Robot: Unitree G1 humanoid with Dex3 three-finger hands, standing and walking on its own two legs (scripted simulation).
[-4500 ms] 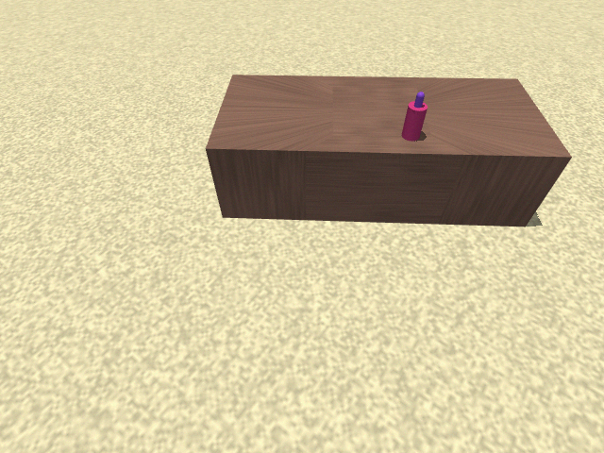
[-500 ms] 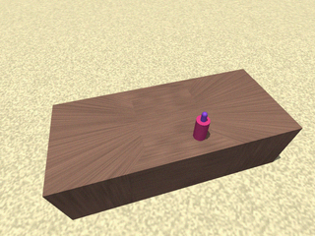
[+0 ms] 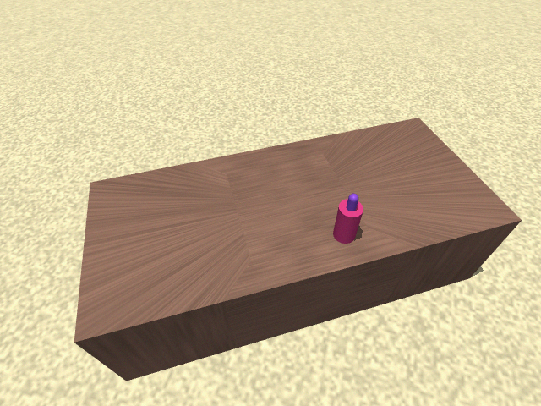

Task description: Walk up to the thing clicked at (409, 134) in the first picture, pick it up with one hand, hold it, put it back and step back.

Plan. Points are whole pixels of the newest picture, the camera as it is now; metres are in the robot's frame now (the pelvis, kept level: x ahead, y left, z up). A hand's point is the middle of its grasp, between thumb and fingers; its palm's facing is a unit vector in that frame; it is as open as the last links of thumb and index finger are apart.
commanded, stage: walk up
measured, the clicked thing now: (348, 216) +0.68 -0.20 -0.30
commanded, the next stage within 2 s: stand in 0.26 s
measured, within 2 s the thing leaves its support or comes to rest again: neither
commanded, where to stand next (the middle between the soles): +0.05 +0.00 m, yaw +2 degrees
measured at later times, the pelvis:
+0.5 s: pelvis +0.00 +0.00 +0.00, yaw +0 degrees
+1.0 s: pelvis +0.00 +0.00 +0.00, yaw +0 degrees
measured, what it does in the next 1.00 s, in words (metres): stands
